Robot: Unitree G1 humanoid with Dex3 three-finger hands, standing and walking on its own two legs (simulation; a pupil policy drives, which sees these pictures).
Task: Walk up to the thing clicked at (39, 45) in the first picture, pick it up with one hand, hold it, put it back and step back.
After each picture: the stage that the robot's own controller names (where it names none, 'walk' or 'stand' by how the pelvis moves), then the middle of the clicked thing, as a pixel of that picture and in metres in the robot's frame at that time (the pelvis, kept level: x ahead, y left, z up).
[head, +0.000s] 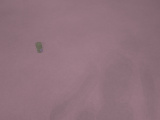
stand; (39, 47) +1.34 +0.44 -0.72
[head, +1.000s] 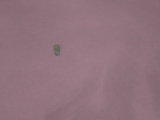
walk; (56, 50) +1.26 +0.21 -0.70
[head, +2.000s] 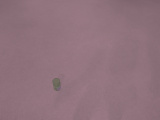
walk; (56, 84) +0.80 +0.18 -0.71
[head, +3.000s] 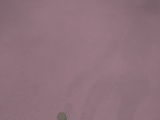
walk; (62, 119) +0.49 +0.19 -0.70
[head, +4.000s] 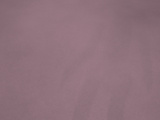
stand; out of the picture +0.35 +0.17 -0.72
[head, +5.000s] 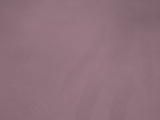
stand; out of the picture +0.35 +0.17 -0.73
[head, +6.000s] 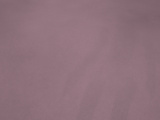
stand; out of the picture +0.35 +0.18 -0.73
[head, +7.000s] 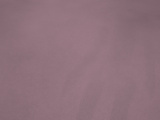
stand; out of the picture +0.34 +0.18 -0.73
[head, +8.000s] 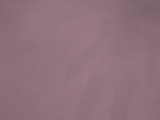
go down; out of the picture +0.35 +0.18 -0.72
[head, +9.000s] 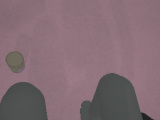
go down; (16, 63) +0.44 +0.20 -0.29
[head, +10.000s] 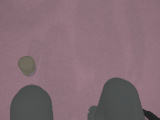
close in; (28, 66) +0.44 +0.18 -0.30
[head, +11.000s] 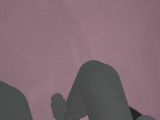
close in; out of the picture +0.43 +0.23 -0.23
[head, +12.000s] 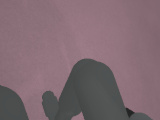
close; out of the picture +0.43 +0.24 -0.23
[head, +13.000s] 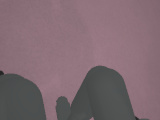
lift; out of the picture +0.37 +0.21 -0.20
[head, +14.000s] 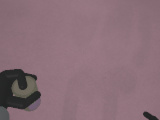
lift; (27, 94) +0.32 +0.17 -0.01
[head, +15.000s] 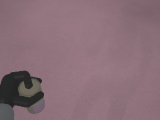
hold; (32, 96) +0.32 +0.17 +0.01
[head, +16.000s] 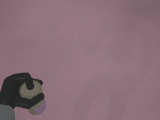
hold; (34, 98) +0.32 +0.17 +0.00
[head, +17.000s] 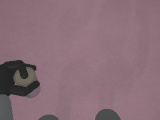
crouch; (28, 83) +0.37 +0.17 -0.07
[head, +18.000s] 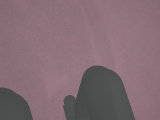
lower; out of the picture +0.45 +0.23 -0.19
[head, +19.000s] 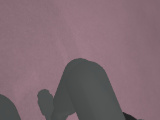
lower; out of the picture +0.45 +0.26 -0.24
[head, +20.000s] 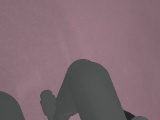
lower; out of the picture +0.44 +0.26 -0.24
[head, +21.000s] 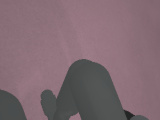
lower; out of the picture +0.44 +0.25 -0.24
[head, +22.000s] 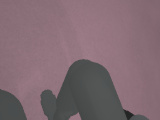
lower; out of the picture +0.44 +0.25 -0.24
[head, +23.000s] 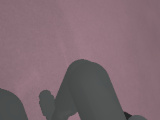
open; out of the picture +0.43 +0.23 -0.24
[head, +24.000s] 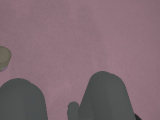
stand; (0, 59) +0.44 +0.21 -0.26
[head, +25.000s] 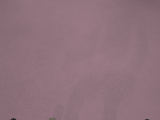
stand; out of the picture +0.38 +0.15 -0.62
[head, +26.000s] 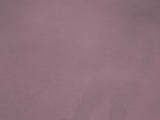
stand; out of the picture +0.38 +0.15 -0.67
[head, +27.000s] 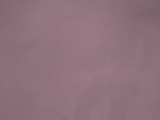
stand; out of the picture +0.38 +0.15 -0.67
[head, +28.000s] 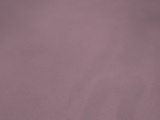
stand; out of the picture +0.39 +0.15 -0.72
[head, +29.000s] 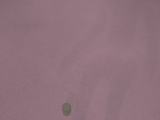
walk; (66, 109) +0.45 +0.11 -0.70
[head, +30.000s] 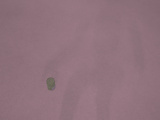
walk; (51, 84) +0.66 +0.18 -0.70
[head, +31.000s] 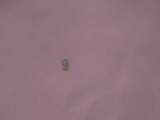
stand; (65, 65) +0.98 +0.20 -0.70
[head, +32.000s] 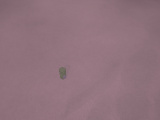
stand; (62, 73) +0.99 +0.17 -0.73
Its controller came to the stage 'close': yes
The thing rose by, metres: 0.72
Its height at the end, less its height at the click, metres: +0.00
